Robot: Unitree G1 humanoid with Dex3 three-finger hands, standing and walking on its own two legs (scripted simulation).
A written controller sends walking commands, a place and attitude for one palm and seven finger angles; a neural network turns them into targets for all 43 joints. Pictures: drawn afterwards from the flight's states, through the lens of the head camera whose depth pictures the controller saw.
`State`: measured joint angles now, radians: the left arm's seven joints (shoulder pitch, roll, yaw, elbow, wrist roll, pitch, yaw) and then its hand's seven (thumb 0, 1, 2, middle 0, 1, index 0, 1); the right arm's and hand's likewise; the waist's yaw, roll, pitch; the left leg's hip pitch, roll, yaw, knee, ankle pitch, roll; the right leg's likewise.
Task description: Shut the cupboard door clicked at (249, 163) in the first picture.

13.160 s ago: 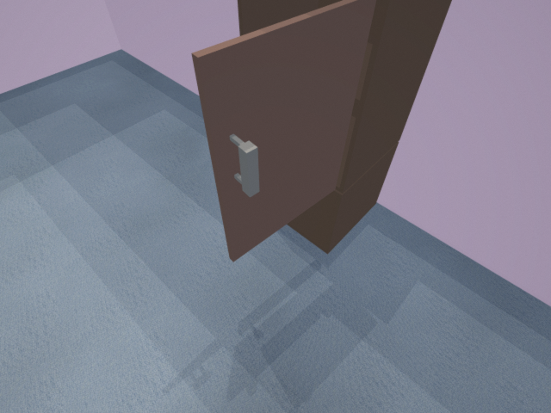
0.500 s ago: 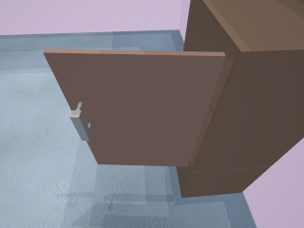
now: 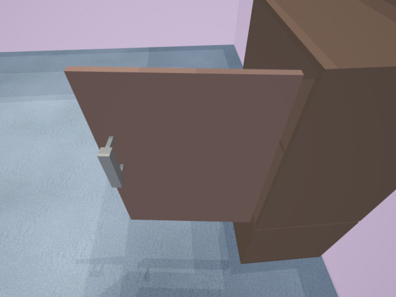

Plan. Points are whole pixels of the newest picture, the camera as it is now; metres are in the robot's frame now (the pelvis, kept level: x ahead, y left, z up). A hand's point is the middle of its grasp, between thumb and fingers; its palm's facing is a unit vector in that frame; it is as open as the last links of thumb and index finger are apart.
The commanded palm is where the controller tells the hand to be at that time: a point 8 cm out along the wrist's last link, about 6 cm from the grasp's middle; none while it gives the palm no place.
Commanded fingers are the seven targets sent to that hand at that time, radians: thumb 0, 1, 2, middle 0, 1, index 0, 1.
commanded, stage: look again from close up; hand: left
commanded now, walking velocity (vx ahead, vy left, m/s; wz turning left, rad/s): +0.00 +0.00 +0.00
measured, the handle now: (114, 161) +0.40 +0.23 +0.03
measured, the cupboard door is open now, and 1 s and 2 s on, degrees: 84 84 84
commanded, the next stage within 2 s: shuffle to correct the standing spot in 0.28 s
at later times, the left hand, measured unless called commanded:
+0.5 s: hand out of the picture +0.01 +0.22 -0.17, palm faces +0.01 -0.98 -0.21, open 7.4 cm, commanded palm none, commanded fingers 0.00 0.90 0.90 -0.20 -0.30 -0.20 -0.30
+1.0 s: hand out of the picture -0.01 +0.20 -0.17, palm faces +0.02 -0.98 -0.19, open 7.4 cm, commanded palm none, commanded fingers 0.00 0.90 0.90 -0.20 -0.30 -0.20 -0.30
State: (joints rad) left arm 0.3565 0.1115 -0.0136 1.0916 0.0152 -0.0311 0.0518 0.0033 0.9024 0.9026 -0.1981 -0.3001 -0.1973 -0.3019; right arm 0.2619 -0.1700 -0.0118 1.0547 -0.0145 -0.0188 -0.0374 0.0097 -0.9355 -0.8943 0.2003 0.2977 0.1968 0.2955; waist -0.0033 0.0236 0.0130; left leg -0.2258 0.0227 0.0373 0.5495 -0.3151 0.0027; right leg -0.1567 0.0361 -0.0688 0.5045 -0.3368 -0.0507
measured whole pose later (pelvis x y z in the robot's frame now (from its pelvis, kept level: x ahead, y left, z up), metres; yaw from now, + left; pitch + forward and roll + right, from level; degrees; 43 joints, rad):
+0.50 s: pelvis +0.00 +0.04 +0.00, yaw -1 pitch -1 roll +1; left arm 0.27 0.17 -0.01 1.06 0.00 0.01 0.04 0.00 0.90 0.90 -0.20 -0.30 -0.19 -0.30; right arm 0.28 -0.15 0.02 1.10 -0.02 -0.03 -0.03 0.00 -0.92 -0.89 0.20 0.30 0.20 0.30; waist 0.01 -0.01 0.05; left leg -0.18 -0.05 0.08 0.44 -0.25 0.07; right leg -0.15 -0.04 -0.03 0.48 -0.31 0.01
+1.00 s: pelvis -0.03 +0.03 +0.00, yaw +0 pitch -2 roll +0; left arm 0.32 0.17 -0.01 1.01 0.02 0.01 0.02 0.00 0.90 0.90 -0.20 -0.30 -0.20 -0.30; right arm 0.32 -0.18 0.00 1.01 -0.03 0.00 0.00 0.00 -0.92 -0.89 0.20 0.30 0.20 0.30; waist 0.00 0.00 -0.02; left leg -0.27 -0.03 0.06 0.57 -0.28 0.05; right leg -0.22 -0.02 -0.04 0.58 -0.34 -0.02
